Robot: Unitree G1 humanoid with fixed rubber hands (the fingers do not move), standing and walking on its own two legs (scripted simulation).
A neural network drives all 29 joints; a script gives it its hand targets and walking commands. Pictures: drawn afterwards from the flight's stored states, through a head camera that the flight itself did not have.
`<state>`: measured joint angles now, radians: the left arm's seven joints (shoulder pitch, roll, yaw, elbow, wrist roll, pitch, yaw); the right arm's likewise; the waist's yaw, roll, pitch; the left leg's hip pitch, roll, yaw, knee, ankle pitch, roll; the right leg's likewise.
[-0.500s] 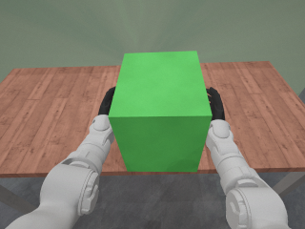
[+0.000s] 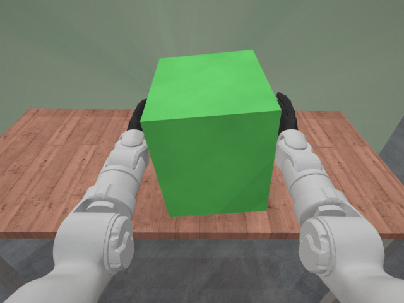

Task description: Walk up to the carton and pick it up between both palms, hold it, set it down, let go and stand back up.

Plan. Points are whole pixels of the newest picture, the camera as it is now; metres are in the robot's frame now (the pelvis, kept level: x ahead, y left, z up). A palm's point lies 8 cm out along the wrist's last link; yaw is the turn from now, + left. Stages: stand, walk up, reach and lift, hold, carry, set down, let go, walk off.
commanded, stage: reach and lift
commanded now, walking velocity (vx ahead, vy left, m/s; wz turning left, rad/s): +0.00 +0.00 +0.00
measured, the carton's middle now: (211, 132) +0.46 -0.03 +0.16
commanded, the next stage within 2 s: hold in 1.78 s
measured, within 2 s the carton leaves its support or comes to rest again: neither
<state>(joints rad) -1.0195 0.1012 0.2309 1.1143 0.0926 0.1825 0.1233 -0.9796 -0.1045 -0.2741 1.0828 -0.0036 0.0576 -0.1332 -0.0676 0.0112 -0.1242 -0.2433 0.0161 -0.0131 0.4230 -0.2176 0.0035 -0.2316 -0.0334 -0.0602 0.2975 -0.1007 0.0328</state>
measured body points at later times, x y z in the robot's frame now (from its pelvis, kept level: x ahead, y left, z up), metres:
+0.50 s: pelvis +0.00 +0.00 +0.00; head -0.04 +0.00 +0.45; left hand +0.43 +0.12 +0.20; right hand +0.41 -0.19 +0.21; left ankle +0.00 +0.11 -0.75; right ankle +0.03 -0.14 -0.75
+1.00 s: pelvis -0.01 +0.00 +0.00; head -0.07 +0.01 +0.44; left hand +0.40 +0.12 +0.23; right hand +0.39 -0.18 +0.25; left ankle +0.00 +0.11 -0.75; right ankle +0.03 -0.14 -0.75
